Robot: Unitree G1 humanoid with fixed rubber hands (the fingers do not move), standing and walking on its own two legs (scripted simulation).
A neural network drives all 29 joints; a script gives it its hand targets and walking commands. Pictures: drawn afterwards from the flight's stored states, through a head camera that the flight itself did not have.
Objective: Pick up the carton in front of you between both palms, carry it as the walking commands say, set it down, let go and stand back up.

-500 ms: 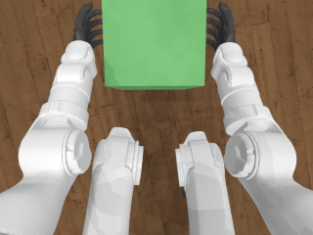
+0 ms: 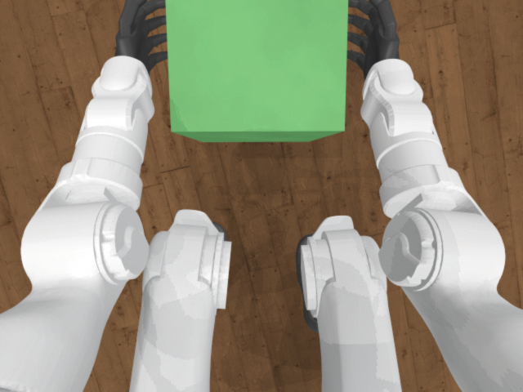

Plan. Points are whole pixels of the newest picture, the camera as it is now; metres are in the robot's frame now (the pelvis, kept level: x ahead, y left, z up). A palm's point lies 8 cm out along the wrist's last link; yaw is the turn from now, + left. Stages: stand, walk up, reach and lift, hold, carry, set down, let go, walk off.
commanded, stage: set down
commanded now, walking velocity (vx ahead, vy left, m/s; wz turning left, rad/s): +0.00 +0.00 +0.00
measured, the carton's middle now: (256, 72) +0.53 +0.03 -0.25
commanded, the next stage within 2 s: let go in 1.32 s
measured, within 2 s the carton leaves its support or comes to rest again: neither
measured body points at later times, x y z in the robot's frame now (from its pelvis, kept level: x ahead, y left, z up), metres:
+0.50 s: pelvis +0.00 +0.00 +0.01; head +0.34 +0.02 +0.31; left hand +0.51 +0.23 -0.13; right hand +0.53 -0.16 -0.13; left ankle +0.12 +0.12 -0.34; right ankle +0.10 -0.11 -0.34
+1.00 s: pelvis +0.02 +0.00 +0.15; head +0.33 +0.02 +0.47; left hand +0.51 +0.24 +0.03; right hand +0.53 -0.17 +0.03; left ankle +0.12 +0.12 -0.34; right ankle +0.10 -0.11 -0.34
